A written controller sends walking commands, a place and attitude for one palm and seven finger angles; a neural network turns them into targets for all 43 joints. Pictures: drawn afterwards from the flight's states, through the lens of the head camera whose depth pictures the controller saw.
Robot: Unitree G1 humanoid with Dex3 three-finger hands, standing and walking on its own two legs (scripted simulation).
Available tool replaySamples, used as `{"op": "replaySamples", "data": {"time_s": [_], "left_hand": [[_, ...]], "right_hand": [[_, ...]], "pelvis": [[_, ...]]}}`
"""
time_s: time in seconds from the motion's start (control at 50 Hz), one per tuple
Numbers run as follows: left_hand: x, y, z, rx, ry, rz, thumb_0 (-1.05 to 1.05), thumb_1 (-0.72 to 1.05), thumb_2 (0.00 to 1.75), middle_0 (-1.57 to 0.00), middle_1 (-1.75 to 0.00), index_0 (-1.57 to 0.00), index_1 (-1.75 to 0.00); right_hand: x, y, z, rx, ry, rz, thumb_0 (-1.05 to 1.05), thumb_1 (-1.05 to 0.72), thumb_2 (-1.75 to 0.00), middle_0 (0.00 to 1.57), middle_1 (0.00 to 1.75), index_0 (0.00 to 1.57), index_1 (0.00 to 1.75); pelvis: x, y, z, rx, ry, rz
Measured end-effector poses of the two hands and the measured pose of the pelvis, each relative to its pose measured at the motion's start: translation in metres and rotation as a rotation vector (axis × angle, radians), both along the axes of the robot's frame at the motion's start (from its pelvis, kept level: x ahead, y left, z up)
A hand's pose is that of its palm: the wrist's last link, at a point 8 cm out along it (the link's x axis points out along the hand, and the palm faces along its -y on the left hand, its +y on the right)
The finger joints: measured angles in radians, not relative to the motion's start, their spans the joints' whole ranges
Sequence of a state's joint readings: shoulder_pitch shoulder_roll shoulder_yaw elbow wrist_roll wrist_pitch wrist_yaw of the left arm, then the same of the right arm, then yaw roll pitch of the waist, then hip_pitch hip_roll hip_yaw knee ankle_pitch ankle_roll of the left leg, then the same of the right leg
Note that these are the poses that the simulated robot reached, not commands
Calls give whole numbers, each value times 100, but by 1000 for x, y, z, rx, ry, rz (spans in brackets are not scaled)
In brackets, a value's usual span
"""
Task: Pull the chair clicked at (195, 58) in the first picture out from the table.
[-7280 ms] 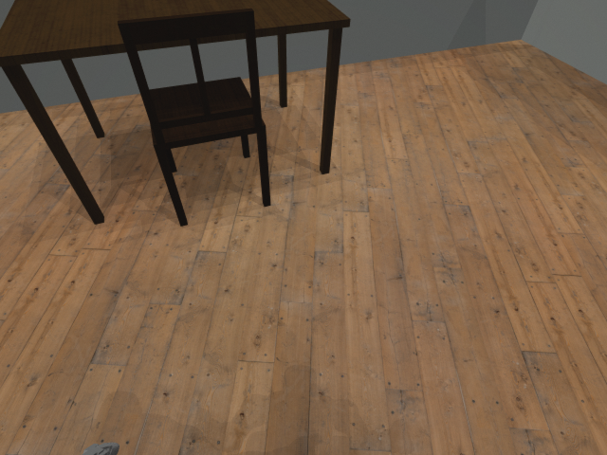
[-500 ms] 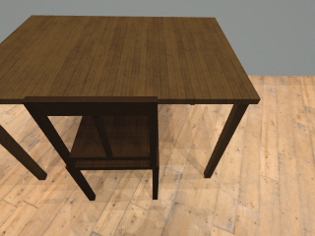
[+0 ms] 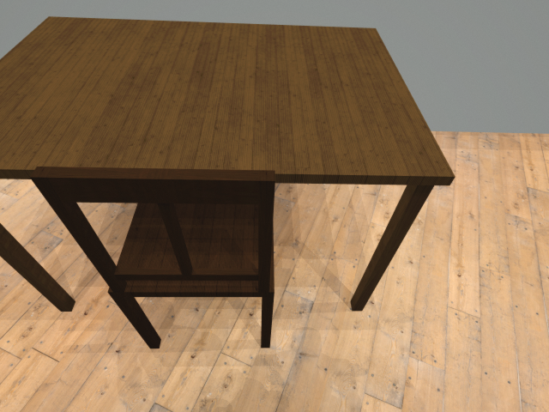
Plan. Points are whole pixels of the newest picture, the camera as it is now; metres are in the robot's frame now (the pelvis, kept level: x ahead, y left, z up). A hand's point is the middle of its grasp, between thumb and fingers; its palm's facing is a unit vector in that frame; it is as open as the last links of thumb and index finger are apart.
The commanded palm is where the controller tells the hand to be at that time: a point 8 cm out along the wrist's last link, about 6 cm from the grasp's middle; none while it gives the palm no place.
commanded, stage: look again from close up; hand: left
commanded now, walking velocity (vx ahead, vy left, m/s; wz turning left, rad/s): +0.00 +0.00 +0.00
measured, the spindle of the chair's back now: (177, 240) +0.45 +0.24 -0.11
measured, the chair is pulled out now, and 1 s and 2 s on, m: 0.00 0.00 0.00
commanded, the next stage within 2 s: raise the hand toward the chair's back in 0.04 s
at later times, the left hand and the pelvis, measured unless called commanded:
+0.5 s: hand (187, 387) +0.16 +0.14 -0.05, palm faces +0.05 -1.00 -0.01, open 8.7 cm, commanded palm +0.11 +0.21 -0.06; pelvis -0.05 -0.04 -0.08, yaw +1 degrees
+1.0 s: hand (169, 384) +0.17 +0.16 -0.05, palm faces +0.09 -0.99 -0.05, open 13.1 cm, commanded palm +0.13 +0.22 -0.05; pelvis -0.05 -0.05 -0.09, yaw +1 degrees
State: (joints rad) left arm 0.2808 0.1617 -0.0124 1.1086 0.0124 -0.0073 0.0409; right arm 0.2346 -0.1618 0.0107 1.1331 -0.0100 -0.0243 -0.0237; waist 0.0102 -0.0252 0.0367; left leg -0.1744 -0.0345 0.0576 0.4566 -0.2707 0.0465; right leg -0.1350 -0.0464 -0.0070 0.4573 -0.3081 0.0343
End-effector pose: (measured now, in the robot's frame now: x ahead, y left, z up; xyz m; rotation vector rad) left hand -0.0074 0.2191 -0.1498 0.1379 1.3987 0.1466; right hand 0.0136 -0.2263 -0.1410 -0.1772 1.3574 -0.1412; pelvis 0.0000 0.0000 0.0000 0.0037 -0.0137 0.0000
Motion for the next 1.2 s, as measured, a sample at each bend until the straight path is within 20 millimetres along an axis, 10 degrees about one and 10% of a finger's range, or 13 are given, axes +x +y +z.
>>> {"op": "replaySamples", "data": {"time_s": [0.16, 0.32, 0.4, 0.64, 0.82, 0.98, 1.2], "left_hand": [[-1, -2, 1, 9, 0, -5, 0, 90, 90, -20, -30, -20, -30], [139, 2, 116, 92, -915, 53, 2, 87, 88, -19, -29, -20, -29], [172, -16, 139, -7, -1311, -21, 1, 80, 85, -18, -28, -19, -28], [95, -13, 78, 28, -1293, -3, 1, 51, 74, -17, -24, -17, -24], [136, -18, 94, -67, -1353, -148, 1, 30, 65, -14, -21, -14, -21], [149, -6, 101, -44, -1297, -92, 0, 12, 57, -13, -18, -13, -18], [150, 8, 98, -62, -1339, -108, 0, -14, 46, -10, -14, -10, -14]], "right_hand": [[-6, -1, -1, 6, 16, -5, 1, -92, -90, 20, 30, 20, 30], [52, -24, 16, -23, -466, 31, 2, -92, -90, 21, 30, 20, 30], [92, -44, 20, -45, -638, 84, 1, -91, -90, 21, 30, 20, 30], [161, -67, 3, -85, -849, 206, 1, -91, -90, 20, 30, 20, 30], [119, -50, -45, -5, -684, 159, 1, -91, -90, 21, 30, 20, 30], [75, -55, -48, -26, -568, 54, 2, -91, -90, 21, 30, 20, 30], [88, -53, -31, -108, -600, 94, 2, -91, -90, 21, 30, 20, 30]], "pelvis": [[-1, -3, 0, -4, 4, 2], [-18, -12, -14, 17, 67, 30], [-34, -25, -39, 11, 166, 12], [-57, -58, -104, -18, 260, 38], [-61, -63, -108, -38, 281, 46], [-55, -51, -94, -21, 285, 24], [-54, -28, -94, -40, 294, 21]]}}
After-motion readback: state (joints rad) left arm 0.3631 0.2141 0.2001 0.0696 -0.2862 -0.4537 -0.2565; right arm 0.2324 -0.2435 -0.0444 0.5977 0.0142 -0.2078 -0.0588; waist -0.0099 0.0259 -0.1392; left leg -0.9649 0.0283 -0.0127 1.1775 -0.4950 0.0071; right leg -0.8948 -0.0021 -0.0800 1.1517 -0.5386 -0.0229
